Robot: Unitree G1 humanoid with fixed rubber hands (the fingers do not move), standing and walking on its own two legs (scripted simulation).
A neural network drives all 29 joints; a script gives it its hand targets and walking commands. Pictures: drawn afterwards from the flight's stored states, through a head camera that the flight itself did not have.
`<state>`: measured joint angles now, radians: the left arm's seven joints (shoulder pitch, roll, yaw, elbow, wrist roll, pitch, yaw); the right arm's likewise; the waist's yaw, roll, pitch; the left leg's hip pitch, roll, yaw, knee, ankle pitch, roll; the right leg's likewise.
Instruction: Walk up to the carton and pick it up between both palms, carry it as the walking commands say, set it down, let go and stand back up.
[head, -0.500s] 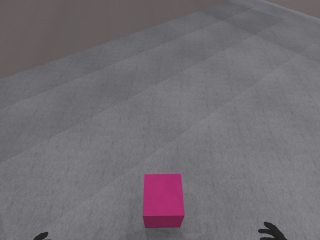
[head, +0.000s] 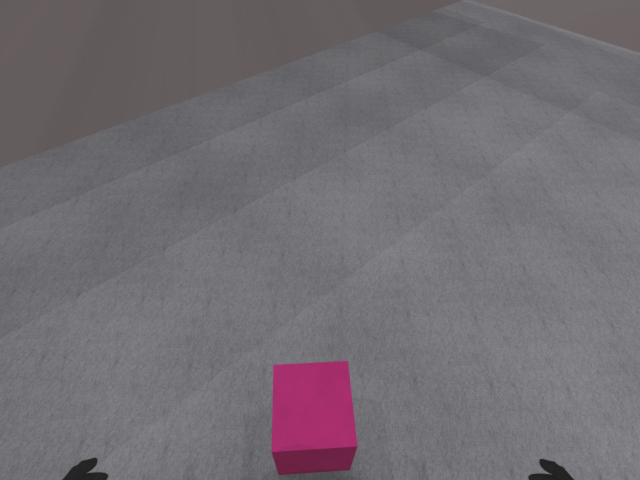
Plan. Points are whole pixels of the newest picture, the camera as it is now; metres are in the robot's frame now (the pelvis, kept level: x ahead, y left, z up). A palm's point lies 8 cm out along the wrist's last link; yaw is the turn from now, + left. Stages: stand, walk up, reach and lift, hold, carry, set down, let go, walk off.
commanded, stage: walk up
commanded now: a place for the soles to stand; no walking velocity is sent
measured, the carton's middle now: (312, 418) +0.39 +0.00 -0.65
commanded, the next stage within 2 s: reach and lift in 0.64 s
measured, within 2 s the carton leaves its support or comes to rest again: neither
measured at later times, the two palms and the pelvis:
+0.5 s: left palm out of the picture +0.11 +0.31 -0.10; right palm out of the picture +0.10 -0.33 -0.10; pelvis +0.00 -0.01 +0.00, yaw -1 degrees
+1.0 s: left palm (103, 470) +0.18 +0.28 -0.12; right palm (528, 459) +0.17 -0.29 -0.12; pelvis -0.04 +0.00 -0.03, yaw +0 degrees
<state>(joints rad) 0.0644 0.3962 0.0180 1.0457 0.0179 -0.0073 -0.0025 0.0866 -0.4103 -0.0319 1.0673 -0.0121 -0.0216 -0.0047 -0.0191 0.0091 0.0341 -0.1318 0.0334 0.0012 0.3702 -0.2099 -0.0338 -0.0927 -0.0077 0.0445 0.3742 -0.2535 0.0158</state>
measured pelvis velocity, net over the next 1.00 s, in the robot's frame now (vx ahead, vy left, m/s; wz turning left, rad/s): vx -0.04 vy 0.00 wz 0.01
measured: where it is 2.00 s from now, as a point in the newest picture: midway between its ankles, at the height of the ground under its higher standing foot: outside the picture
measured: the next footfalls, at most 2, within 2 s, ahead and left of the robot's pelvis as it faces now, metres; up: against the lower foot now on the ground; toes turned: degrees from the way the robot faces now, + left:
none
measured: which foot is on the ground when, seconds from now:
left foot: down 0.00-1.00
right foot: down 0.00-1.00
